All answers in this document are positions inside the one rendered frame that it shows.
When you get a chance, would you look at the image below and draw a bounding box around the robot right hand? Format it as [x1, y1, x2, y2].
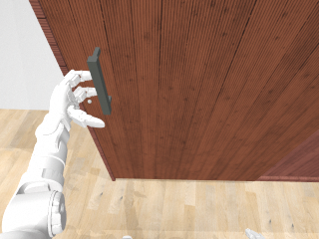
[245, 228, 265, 239]

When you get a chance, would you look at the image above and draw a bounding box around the left robot forearm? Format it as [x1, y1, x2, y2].
[2, 113, 71, 233]

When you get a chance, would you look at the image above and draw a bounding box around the robot left upper arm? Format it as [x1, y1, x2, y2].
[0, 190, 67, 239]

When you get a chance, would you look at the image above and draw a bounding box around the robot left hand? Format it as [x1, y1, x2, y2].
[49, 70, 105, 128]

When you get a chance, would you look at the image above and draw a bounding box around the handle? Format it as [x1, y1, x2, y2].
[87, 47, 112, 116]

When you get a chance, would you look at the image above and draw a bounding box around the wardrobe door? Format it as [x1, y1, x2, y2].
[262, 129, 319, 177]
[40, 0, 319, 181]

